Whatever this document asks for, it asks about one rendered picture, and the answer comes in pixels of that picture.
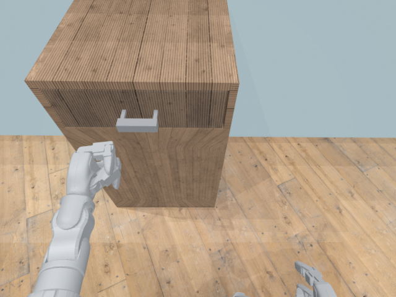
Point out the drawer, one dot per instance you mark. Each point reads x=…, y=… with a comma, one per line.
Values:
x=103, y=107

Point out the robot left forearm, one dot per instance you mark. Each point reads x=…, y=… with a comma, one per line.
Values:
x=65, y=262

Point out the cabinet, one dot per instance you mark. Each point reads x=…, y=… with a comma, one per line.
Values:
x=147, y=45

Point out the left robot hand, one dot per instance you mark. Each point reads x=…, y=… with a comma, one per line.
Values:
x=83, y=167

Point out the handle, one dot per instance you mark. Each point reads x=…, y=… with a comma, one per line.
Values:
x=137, y=125

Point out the right robot hand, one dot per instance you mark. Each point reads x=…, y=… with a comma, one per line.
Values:
x=314, y=279

